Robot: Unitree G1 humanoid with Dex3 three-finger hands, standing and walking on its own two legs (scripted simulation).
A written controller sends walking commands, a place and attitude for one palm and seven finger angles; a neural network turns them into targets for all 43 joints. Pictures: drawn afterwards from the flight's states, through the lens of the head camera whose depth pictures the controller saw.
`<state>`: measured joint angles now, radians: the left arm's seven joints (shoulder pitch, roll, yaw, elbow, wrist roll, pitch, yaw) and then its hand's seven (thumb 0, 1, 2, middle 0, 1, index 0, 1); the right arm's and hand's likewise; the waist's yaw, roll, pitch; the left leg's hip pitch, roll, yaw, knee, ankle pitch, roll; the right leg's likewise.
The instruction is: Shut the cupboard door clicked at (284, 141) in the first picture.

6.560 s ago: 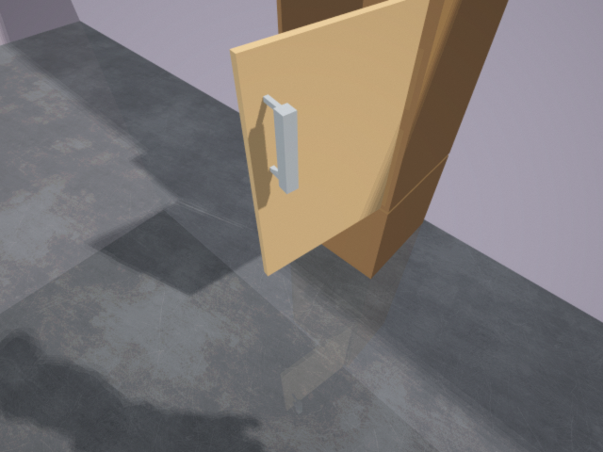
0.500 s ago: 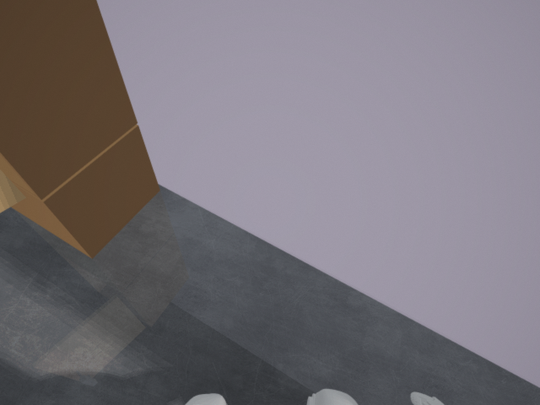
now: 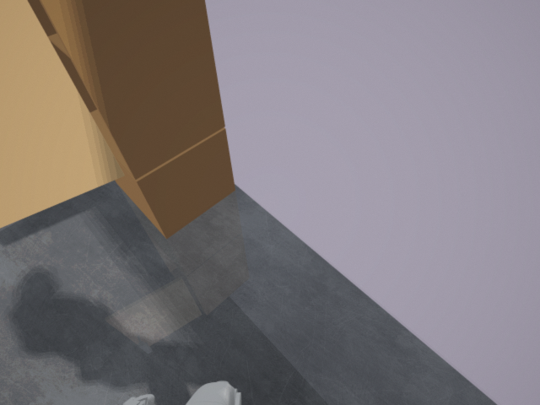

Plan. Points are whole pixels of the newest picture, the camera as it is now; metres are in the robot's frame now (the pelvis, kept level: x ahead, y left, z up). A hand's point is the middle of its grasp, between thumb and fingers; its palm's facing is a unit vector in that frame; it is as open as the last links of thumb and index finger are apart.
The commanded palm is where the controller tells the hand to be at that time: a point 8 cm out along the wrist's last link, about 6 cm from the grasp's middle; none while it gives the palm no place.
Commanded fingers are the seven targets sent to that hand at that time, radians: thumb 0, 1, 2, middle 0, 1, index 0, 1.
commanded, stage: turn to face it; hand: left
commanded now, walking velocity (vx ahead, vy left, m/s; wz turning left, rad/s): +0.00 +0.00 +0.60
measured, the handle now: out of the picture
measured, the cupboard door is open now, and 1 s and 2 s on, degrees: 79 79 79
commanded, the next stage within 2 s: take the last steps up to it in 0.88 s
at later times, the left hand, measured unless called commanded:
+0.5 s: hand out of the picture +0.05 +0.25 -0.15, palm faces +0.32 -0.90 -0.29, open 7.4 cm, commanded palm none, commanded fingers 0.00 0.90 0.90 -0.20 -0.30 -0.20 -0.30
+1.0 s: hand out of the picture -0.09 +0.20 -0.19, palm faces +0.56 -0.80 -0.22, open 7.3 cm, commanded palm none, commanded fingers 0.00 0.90 0.90 -0.20 -0.30 -0.20 -0.30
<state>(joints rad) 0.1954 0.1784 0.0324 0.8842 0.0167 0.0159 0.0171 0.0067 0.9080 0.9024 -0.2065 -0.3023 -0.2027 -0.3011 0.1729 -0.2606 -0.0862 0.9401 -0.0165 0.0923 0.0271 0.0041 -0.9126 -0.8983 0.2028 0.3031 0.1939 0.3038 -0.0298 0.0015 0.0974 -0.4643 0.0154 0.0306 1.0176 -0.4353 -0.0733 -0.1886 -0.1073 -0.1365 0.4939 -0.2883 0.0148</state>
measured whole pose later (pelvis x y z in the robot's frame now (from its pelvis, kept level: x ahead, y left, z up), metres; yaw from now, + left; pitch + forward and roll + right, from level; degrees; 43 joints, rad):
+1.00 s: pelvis +0.00 +0.01 -0.01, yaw +32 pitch +0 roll -1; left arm 0.23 0.25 0.06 0.99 0.01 0.07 0.01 0.01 0.91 0.90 -0.21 -0.30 -0.20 -0.30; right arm 0.12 -0.20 -0.03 0.93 -0.03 0.02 -0.01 0.00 -0.91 -0.90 0.20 0.30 0.20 0.30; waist 0.03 -0.05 0.11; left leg -0.28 0.00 0.03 0.57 -0.30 0.04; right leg -0.38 -0.09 -0.05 0.98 -0.51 0.06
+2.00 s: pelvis +0.15 +0.23 -0.01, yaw +38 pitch -1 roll +3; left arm 0.10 0.17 0.06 0.96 0.02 -0.01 -0.03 0.01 0.91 0.90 -0.20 -0.30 -0.20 -0.30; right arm 0.38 -0.17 -0.03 1.11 -0.04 -0.04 -0.01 0.00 -0.92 -0.90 0.21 0.30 0.20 0.30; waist -0.02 0.01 0.05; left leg -0.03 -0.02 0.17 0.37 -0.32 0.02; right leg -0.42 -0.08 -0.09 0.66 -0.24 -0.01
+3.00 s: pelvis +0.31 +0.37 -0.01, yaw +37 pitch +0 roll +0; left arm 0.16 0.18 0.04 0.97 0.02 0.01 0.03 0.00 0.91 0.90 -0.20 -0.30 -0.20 -0.30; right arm 0.19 -0.24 -0.07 1.03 -0.01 0.08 -0.03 0.00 -0.92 -0.90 0.20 0.30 0.19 0.30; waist -0.02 0.04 0.07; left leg -0.40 0.01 0.02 0.95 -0.50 -0.04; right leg -0.25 -0.03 -0.04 0.55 -0.30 0.00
